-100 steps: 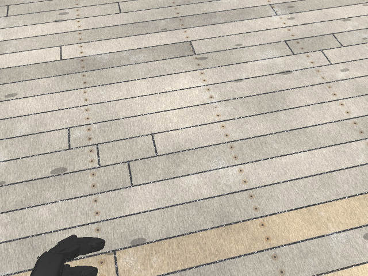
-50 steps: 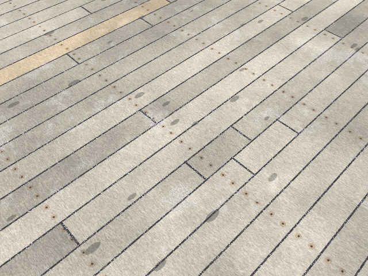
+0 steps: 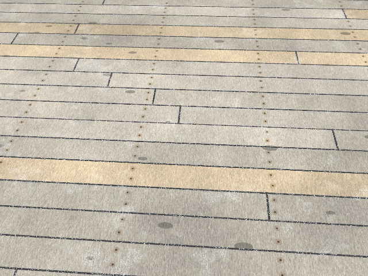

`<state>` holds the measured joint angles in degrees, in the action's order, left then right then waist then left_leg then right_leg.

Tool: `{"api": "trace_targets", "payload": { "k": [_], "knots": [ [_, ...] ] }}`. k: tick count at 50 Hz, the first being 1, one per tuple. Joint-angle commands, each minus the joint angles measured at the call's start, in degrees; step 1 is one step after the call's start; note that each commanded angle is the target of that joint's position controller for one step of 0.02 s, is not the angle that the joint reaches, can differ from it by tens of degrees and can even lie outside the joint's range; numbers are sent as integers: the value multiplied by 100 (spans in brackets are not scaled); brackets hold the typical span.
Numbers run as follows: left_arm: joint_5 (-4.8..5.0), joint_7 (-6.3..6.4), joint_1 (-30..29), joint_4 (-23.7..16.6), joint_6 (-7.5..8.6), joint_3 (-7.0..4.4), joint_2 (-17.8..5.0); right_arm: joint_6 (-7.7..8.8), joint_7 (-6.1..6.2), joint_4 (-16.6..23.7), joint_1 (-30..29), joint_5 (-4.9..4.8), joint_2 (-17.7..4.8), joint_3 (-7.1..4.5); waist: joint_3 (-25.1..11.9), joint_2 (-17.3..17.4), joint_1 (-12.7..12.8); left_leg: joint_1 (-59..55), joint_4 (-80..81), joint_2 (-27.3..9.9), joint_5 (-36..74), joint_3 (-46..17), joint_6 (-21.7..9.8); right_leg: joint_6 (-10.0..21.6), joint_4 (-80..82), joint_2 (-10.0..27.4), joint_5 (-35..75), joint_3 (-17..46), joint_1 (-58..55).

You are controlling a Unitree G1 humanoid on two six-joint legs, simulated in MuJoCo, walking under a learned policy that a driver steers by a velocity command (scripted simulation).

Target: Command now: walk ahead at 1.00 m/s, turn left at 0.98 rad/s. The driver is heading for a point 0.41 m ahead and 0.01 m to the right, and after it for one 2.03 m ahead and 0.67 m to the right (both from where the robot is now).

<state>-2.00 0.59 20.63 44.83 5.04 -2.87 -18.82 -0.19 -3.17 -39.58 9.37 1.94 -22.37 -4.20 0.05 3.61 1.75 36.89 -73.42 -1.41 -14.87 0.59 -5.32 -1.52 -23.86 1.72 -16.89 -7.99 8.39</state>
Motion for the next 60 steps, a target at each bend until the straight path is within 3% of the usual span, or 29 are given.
{"api": "trace_targets", "payload": {
  "k": [1, 6, 10, 11, 12, 13, 14, 15, 16, 19, 22, 26, 29, 31, 33, 34, 35, 36, 37, 39, 42, 45, 51, 53, 55, 56, 57, 59, 60],
  "knots": [
    [65, -74, -112, -118, 215, 1, -197, -22, -148, 834, -558, 16, 284, 211, 335, -949, -271, 921, 374, -470, 723, -315, 22, 484, 1503, 1408, 1558, 709, -213],
    [43, -35, 201, 158, 239, -67, -528, 3, -299, 1043, -1425, -10, 290, 318, 832, -587, -181, -93, 2615, -20, 1535, 814, -324, 221, 1722, 960, 3913, -728, -325],
    [25, 124, 460, 77, 11, -175, -1131, 79, -151, 466, 50, 7, -19, 170, -302, -956, -981, -2276, 2875, 890, 594, 927, -742, 274, -854, 1343, 8334, -756, -864],
    [11, 115, 270, 4, -26, -166, -1215, 151, -55, 118, 1208, 108, -168, 71, -562, -1069, -1516, -3586, 3531, 783, 666, 315, -982, 418, -2191, 1475, 7519, -590, -210],
    [-46, 67, 263, 26, -81, -147, -965, 130, 110, -170, 1758, 90, -564, -123, -866, -589, -1637, -4812, 3798, 303, 60, -489, -1045, 434, -4229, 950, 3967, -617, 747],
    [130, -53, 1179, -375, -106, 66, -113, 81, 229, 49, 1129, 230, -1278, -260, -1650, 1166, -509, -6528, 4129, -1697, 1, -3465, -1679, 221, -6762, 103, -1541, -103, 3097],
    [129, -13, 48, -641, -23, 0, -656, 48, 295, 183, 1525, 32, -1101, -287, -2249, 21, -1166, -6324, 5096, -1631, -689, -4242, -1555, 369, -7039, 1, -824, 977, 3444],
    [277, -14, -262, -663, 10, 11, -563, 115, 367, -34, 1275, 69, -1013, -272, -1129, -127, -935, -5472, 5531, -1676, -581, -3562, -1390, 418, -6838, 151, -333, 1014, 3837],
    [250, -35, -186, -511, 10, 54, -480, 212, 376, -139, 1076, 70, -656, -184, -324, -648, -618, -4329, 5742, -1547, -246, -2927, -1196, 452, -6248, 340, -68, 1075, 3596],
    [90, -179, 323, -112, -324, 87, -166, 533, 340, -289, 738, -10, 14, 32, 241, -568, 53, -2378, 6340, -1145, 100, -1620, -804, 356, -5244, 689, 89, 1365, 2427],
    [139, -296, -422, -236, -431, 80, 12, 750, 245, -526, 950, -78, 144, 63, 730, -284, -61, -2333, 6801, -764, 1159, -456, -359, 369, -4284, 726, 889, 1217, 2990],
    [192, -400, -1343, -456, -314, 145, 173, 871, 227, -655, 1108, -140, 263, 136, 813, -229, -238, -2665, 6959, -324, 3223, 876, 114, 610, -2682, 407, 2398, 430, 2860],
    [190, -510, -1665, -543, -257, 195, 202, 904, 369, -769, 1353, -160, 2, 146, 605, -171, -268, -3489, 6878, -547, 5181, 1184, 392, 874, -1612, 14, 2995, -78, 2344],
    [142, -499, -1323, -427, -300, 137, -60, 795, 537, -773, 1346, -99, -292, 89, 219, 146, 2, -4318, 6000, -712, 7445, 1311, 534, 1013, -1472, -478, 2431, -369, 1965],
    [139, -434, 208, -28, -368, -46, -507, 565, 672, -641, 943, 24, -618, -15, -539, 427, 887, -4309, 3997, -952, 8581, 1245, 571, 1212, -1590, -854, 1507, -309, 473],
    [106, -360, 1185, 329, -390, -202, -793, 504, 660, -402, 721, 12, -691, -37, -836, 96, 1235, -3337, 2172, -989, 8412, 1134, 566, 1493, -1488, -948, 912, 38, -813],
    [87, -251, 1658, 427, -386, -355, -1034, 486, 558, -395, 552, 32, -481, 2, -703, -560, 1488, -2175, -365, -241, 3894, 1138, 610, 1908, -905, -439, 884, 889, -1667],
    [-9, -188, 1206, 379, -439, -474, -1567, 558, 469, 45, 842, -14, 412, 257, -928, -2131, 569, 736, -2625, 703, -1781, 462, 915, 2907, -1107, 873, 972, 3505, -3282],
    [103, -147, 992, 146, -459, -488, -1426, 709, 456, 359, 480, -25, 167, 327, -1560, -1233, 773, 1427, -2648, 562, -1332, -636, 734, 3220, 220, 1279, -354, 5298, -3376],
    [125, -85, 572, 186, -435, -370, -834, 861, 349, 436, 79, 63, -7, 366, -207, 188, 224, 1121, -1211, -33, -374, -763, 447, 2528, 1119, 1100, -881, 4829, -1463],
    [165, -93, 145, 108, -235, -242, -625, 495, 320, 463, 223, 279, 158, 454, 415, 284, -447, 224, -130, -361, -585, -583, 689, 2228, 1331, 345, -13, 3631, 620],
    [165, -120, 41, -31, -62, -303, -809, 397, 238, 930, -738, 181, 220, 550, 821, -36, -290, -461, 1811, -485, 303, -170, 921, 2134, 1682, -99, 868, 3049, 1835],
    [250, -151, 482, 3, -89, -448, -983, 465, 227, 1137, -1401, -42, 265, 563, 235, -592, 383, -1374, 4099, 22, 2041, -44, 747, 1434, 983, -186, 3078, 2992, 421],
    [201, -96, 419, -18, -97, -486, -1131, 528, 323, 978, -798, -18, -123, 399, -236, -637, 71, -2185, 4485, 271, 1289, -139, 633, 1169, -113, -152, 4324, 3118, -163],
    [137, -123, -143, -162, -16, -482, -1196, 596, 497, 484, 1351, 10, -656, 121, -1422, -545, -1153, -4698, 4169, -200, 265, -458, 430, 936, -2645, -442, 3860, 2845, 699],
    [213, -96, -84, -385, 56, -241, -266, 609, 590, 347, 2337, 247, -1088, -38, -2241, 705, -1285, -6229, 4488, -1876, -2000, -2359, 158, 911, -4693, -891, 229, 2245, 2086],
    [386, -122, 402, -753, 12, -78, -86, 534, 520, 362, 1751, 244, -1425, -144, -2733, 2239, -610, -6429, 5733, -2842, -2961, -5388, -357, 813, -5813, -979, -1214, 1663, 3330],
    [90, -121, -555, -563, -172, -138, -641, 472, 462, 444, 881, 132, -243, 40, -959, 307, -715, -4893, 5676, -2166, -2523, -3495, -248, 816, -5678, -163, -78, 1338, 3875],
    [18, -210, -972, -611, -226, -149, -582, 451, 451, 265, 1015, 141, -111, 75, -522, -228, -757, -4362, 5759, -1845, -1330, -2602, -101, 777, -5442, -18, 3, 1256, 3753]
  ]
}}
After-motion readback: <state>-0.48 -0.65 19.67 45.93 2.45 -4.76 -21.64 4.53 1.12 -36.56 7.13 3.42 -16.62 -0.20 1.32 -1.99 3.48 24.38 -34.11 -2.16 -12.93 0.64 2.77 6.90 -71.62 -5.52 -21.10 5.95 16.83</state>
